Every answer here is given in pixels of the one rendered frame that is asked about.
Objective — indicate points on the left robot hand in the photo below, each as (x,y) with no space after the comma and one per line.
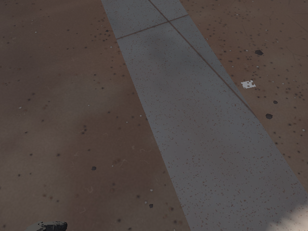
(47,226)

